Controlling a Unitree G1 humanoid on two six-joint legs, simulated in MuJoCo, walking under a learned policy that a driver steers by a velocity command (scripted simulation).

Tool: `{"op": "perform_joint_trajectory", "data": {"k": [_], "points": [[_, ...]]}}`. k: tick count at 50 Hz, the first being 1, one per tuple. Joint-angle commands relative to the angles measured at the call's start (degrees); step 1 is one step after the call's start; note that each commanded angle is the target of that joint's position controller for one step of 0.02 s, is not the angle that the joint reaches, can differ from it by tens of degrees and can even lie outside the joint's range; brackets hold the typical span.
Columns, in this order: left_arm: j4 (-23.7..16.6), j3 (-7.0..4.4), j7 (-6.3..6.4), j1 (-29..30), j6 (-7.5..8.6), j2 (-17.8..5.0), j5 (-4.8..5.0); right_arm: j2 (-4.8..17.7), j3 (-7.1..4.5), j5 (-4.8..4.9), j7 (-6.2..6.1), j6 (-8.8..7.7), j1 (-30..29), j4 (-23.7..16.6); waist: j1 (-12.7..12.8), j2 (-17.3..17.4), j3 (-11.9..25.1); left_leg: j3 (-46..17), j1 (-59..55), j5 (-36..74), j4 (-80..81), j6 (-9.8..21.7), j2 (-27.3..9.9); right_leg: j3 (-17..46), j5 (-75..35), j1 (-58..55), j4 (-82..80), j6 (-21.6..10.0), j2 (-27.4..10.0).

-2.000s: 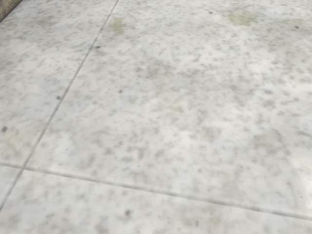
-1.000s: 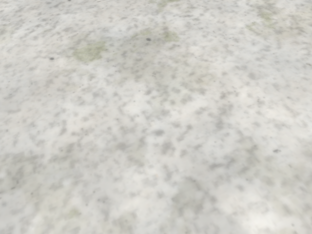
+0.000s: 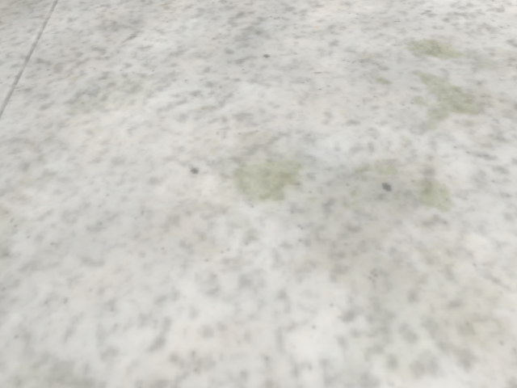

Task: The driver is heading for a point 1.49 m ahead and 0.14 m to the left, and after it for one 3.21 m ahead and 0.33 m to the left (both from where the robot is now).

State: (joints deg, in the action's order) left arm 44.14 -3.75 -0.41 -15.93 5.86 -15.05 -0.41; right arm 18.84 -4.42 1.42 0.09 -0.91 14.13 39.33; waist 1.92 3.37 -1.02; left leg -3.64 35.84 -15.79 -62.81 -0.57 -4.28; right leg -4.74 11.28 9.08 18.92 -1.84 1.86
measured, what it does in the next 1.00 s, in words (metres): walks ahead, turning left: left foot, then right foot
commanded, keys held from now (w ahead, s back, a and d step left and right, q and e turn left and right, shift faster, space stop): w+q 0.32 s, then w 0.68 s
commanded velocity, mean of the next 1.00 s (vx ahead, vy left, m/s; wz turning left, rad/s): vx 0.50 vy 0.00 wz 0.32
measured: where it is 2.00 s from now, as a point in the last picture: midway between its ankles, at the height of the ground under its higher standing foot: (214, 207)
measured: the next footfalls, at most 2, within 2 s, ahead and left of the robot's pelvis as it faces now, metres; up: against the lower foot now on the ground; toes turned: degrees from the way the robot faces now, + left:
left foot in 0.28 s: +0.30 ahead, +0.16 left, +0.00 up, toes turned +13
right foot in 0.80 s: +0.65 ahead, +0.03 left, +0.00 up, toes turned +16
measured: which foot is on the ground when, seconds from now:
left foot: up 0.00-0.26, down 0.28-0.82, up 0.84-1.00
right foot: down 0.00-0.30, up 0.32-0.78, down 0.80-1.00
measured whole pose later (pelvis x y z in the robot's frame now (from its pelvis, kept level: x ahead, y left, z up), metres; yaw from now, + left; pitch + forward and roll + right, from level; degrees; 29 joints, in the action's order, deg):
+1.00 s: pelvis +0.56 +0.09 +0.00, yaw +18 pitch +1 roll -1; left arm 45.3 -2.4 -1.9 -15.3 5.2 -15.4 -0.3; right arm 17.3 -2.9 0.8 0.1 -3.3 15.5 42.6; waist 1.0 2.2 -1.4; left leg -2.4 29.2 -18.5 -63.4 1.1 -3.4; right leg -2.7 9.5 14.7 22.7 -3.8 3.1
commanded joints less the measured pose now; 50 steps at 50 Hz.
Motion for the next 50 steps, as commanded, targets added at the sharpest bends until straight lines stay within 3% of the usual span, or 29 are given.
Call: {"op": "perform_joint_trajectory", "data": {"k": [1, 5, 9, 11, 12, 13, 14, 15, 16, 17, 18, 19, 20, 21, 24, 29, 32, 35, 38, 39, 40, 41, 42, 43, 44, 45, 46, 47, 50], "points": [[-2.8, -2.15, 0.26, 2.87, 0.96, -8.63, 0.02, 1.03, 0.01, -0.17, 0.53, -0.52, -1.29, -4.94, -0.89, -7.19, -0.34, -1.96, 6.75, 6.71, 5.16, -0.82, -2.96, 9.35, -14.15, -4.22, -10.23, -9.62, -16.63], [-1.21, -2.41, 0.59, 1.64, 0.19, -10.34, 0.42, -0.02, 0.7, -0.16, 1.93, -1.32, -8.01, -6.58, 1.6, -6.26, -1.8, 1.67, 3.45, 16.98, 18.08, 0.24, -1.78, 1.59, -16.91, -5.49, -10.05, -7.64, -15.25], [0.71, -2.97, 0.68, -1.26, -1.01, -12.35, 1.53, 0.38, 0.68, 0.07, 3.16, -1.31, -13.41, -9.44, 2.68, -6.54, -3.39, 4.74, 2.71, 13.84, 24.83, 2.63, -0.34, -1.61, -21.28, -11.35, -7.77, -6.09, -17.37], [0.88, -3.42, 0.94, -1.09, -1.75, -13.92, 1.99, 1.95, -0.1, -0.17, 3.46, -1.05, -12.37, -10.15, 0.8, -8.01, -1.71, 7.51, -1.83, 8.07, 26.37, 4.87, 2.5, -3.82, -36.67, -13.81, -2.11, -4.86, -17.78], [0.82, -3.71, 1.2, -0.97, -2.15, -14.9, 2.21, 3.38, -0.89, -0.36, 3.38, -0.78, -9.39, -9.8, -1.32, -9.08, 0.69, 9.19, -6.79, 5.19, 26.56, 6.2, 4.75, -4.95, -46.41, -14.31, 3.58, -4.23, -17.6], [0.64, -3.71, 1.45, -0.37, -2.59, -15.11, 2.42, 5.58, -2.27, -0.3, 3.11, -0.55, -2.12, -8.14, -5.75, -8.55, 4.63, 10.25, -16.66, 6.36, 29.27, 8.07, 7.23, -6.55, -51.11, -12.28, 13.5, -3.06, -16.4], [0.24, -3.01, 1.73, -0.81, -2.52, -13.55, 2.01, 9.04, -4.21, -0.1, 2.19, -0.09, 7.87, -5.58, -10.61, -6.25, 9.66, 7.22, -33.08, 9.26, 31.45, 10.44, 7.46, -7.42, -44.09, -2.77, 27.54, -0.96, -14.37], [-2.55, -0.51, 1.11, -5.79, -1.67, -6.05, -0.95, 15.87, -5.46, 0.28, 1.1, 0.04, 10.31, -5.08, -6.53, 9.27, 14.81, -18.99, -54.86, 9.07, 31.6, 18.57, -8.03, -6.57, 4.12, 22.26, 49.09, 2.48, -6.87], [-4.19, 0.35, 0.29, -3.92, 0.5, -6.49, -0.25, 14.89, -4.58, 0.11, 1.5, -0.98, 11.06, -7.27, -7.29, 9.1, 25.36, -45.35, -62.01, -2.83, 42.37, 26.15, -15.83, 7.1, 24.48, 33.39, 60.36, 3.06, 0.25], [-5.08, -0.99, -0.36, 2.69, 1.58, -11.27, 2.45, 10.11, -3.13, -0.57, 1.91, -1.73, 10.17, -6.34, -9.58, 2.6, 19.03, -37.69, -57.84, -2.89, 45.14, 21.88, -14.29, 10.44, 18.94, 38.5, 61.18, 1.97, -3.43], [-5.66, -0.58, -0.42, 4.39, 2.11, -10.56, 2.88, 8.31, -2.5, -0.6, 1.87, -2.19, 7.47, -5.8, -7.69, 0.97, 11.79, -29.59, -49.13, 1.0, 45.49, 19.72, -12.26, 9.24, 13.64, 38.31, 56.8, 1.17, -5.75], [-4.73, -0.51, 0.05, 4.23, 2.05, -9.99, 1.64, 6.38, -1.79, -0.63, 1.75, -2.34, 3.4, -6.08, -5.03, -2.63, 7.59, -23.16, -40.45, 7.42, 45.62, 17.81, -9.98, 8.77, 9.96, 34.96, 52.18, 1.5, -8.15], [-4.11, -0.85, 0.23, 3.2, 1.48, -10.35, 0.76, 4.61, -1.09, -1.19, 1.62, -2.47, 0.44, -6.58, -2.83, -1.59, 5.51, -18.58, -33.8, 14.19, 46.69, 16.91, -8.11, 8.86, 7.57, 30.51, 48.61, 1.92, -9.72], [-3.61, -0.92, 0.12, 1.86, 0.73, -10.17, 0.6, 4.13, -0.8, -1.7, 1.5, -2.6, -0.89, -6.83, -1.4, -0.22, 5.05, -16.54, -29.62, 17.3, 48.12, 16.67, -7.04, 8.78, 6.17, 27.03, 47.38, 2.37, -10.26], [-3.02, -0.39, 0.33, 1.63, -0.81, -7.66, 0.01, 5.14, -0.94, -1.47, 1.0, -3.54, -0.17, -4.9, -0.72, -0.48, 3.68, -10.72, -24.52, 23.75, 51.03, 17.18, -5.87, 7.3, 1.64, 25.54, 41.78, 4.54, -9.98], [-5.11, 0.58, -0.18, 11.11, -0.56, -5.35, 0.27, 5.87, -0.92, -1.08, -0.05, -3.44, 3.12, -1.83, -4.3, 0.0, 0.32, -4.66, -25.25, 19.57, 52.38, 13.71, -3.11, 6.63, -16.03, 26.28, 22.86, 5.08, -8.25], [-6.43, 0.87, -1.04, 16.1, -0.08, -5.02, 0.96, 6.8, -1.1, -0.69, -0.07, -3.36, 6.16, 0.31, -6.48, 0.31, -1.76, -5.51, -27.15, 14.28, 52.56, 13.31, -4.75, 6.16, -19.89, 25.01, 15.85, 4.24, -6.63], [-7.77, 0.65, -2.0, 18.53, 0.38, -5.96, 1.03, 7.07, -1.32, -0.49, -0.2, -2.78, 8.27, 2.16, -6.89, 0.57, -2.87, -7.45, -33.96, 16.51, 49.59, 12.91, -7.78, 6.67, -15.45, 27.63, 11.81, 2.15, -5.83], [-7.47, 0.11, -2.46, 15.47, 0.68, -7.22, 0.89, 7.73, -1.67, -0.42, -0.6, -1.99, 8.09, 3.09, -4.63, 2.08, -1.45, -8.26, -38.18, 25.85, 45.04, 11.14, -9.15, 5.5, -8.45, 23.13, 9.6, -0.43, -4.3], [-6.35, -0.58, -2.23, 11.06, 0.77, -8.33, 0.76, 7.92, -1.64, -0.44, -0.69, -1.72, 6.99, 2.99, -1.88, 2.2, 1.25, -6.85, -38.01, 35.28, 39.84, 10.08, -7.57, 3.64, -7.86, 16.3, 8.17, -1.77, -2.46], [-4.21, -1.77, -1.8, 3.19, 0.81, -10.74, 0.49, 6.63, -1.03, -0.82, -0.76, -1.52, 6.86, 2.78, 1.79, 1.03, 7.21, -4.3, -34.9, 39.25, 29.88, 8.45, -4.33, 3.64, -10.19, 3.98, 8.73, -3.8, -2.87], [-3.04, -2.65, -1.43, -6.2, 0.72, -14.83, -0.16, 3.54, 0.32, -2.22, -0.89, -1.63, 8.79, 1.51, 4.28, -5.91, 16.63, -1.93, -22.95, 23.88, 12.21, 6.18, -0.08, 15.72, -13.21, -14.36, 11.73, -8.32, -13.63], [-1.15, -3.35, -1.84, -9.63, 0.31, -17.0, 0.12, -1.36, 1.62, -0.99, -0.52, -2.7, 15.96, 1.34, 1.36, -22.17, 22.79, -1.04, -1.86, -14.77, -5.82, 2.33, 9.54, 42.61, 2.56, -30.79, 3.8, -16.6, -23.89], [-1.47, -1.88, -1.91, -9.43, 0.22, -11.57, 1.48, 4.36, 0.67, -0.12, -0.26, -3.4, 11.52, 1.79, 4.02, -15.37, 19.22, -6.36, 5.07, -17.3, -11.35, 2.64, 6.9, 45.79, 13.77, -29.48, -0.9, -14.71, -22.95], [-1.96, -1.21, -1.57, -5.34, 0.01, -9.7, 1.33, 6.6, -0.04, 0.74, -0.03, -3.81, 5.32, 0.08, 3.95, -11.24, 10.93, -4.48, 8.32, -12.02, -11.46, 2.97, 4.01, 37.71, 13.3, -22.27, -2.07, -12.37, -21.51], [-2.61, -0.85, -1.4, -1.73, -0.25, -9.1, 0.66, 6.13, 0.16, 0.23, -0.14, -4.0, 1.94, -0.66, 2.59, -6.67, 6.27, -2.32, 6.94, -7.22, -9.05, 2.86, 1.31, 31.76, 7.31, -14.45, -3.17, -11.37, -19.37], [-2.81, -0.51, -1.38, 0.56, -0.32, -8.13, 0.18, 5.51, -0.01, -0.58, -0.15, -4.03, 0.66, -0.95, 1.09, -5.84, 3.17, -1.76, 5.31, -4.13, -5.58, 2.5, -0.4, 27.77, 1.59, -8.45, -4.66, -11.42, -17.56], [-2.93, -0.14, -1.32, 1.67, -0.12, -7.27, -0.35, 4.74, -0.09, -0.75, -0.09, -3.75, 1.89, -0.67, -0.66, -7.28, 2.91, -1.93, 1.92, -2.09, -3.68, 2.25, -1.79, 24.96, -2.52, -4.85, -5.99, -11.18, -16.1], [-1.94, -0.27, -1.25, 1.8, 0.49, -7.74, 0.37, 2.19, 0.35, -0.88, -0.23, -2.64, 3.51, 0.06, -2.3, -8.06, 2.14, -0.52, -0.21, -0.25, 1.35, 0.75, -2.75, 19.03, -9.36, -0.55, -9.33, -12.37, -14.8]]}}
Velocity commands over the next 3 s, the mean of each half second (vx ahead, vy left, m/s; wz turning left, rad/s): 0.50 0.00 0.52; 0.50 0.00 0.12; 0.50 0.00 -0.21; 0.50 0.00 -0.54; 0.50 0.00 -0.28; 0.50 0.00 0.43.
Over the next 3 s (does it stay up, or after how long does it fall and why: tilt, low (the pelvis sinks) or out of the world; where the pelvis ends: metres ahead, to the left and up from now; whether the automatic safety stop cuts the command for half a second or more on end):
stays up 1.62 0.09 0.00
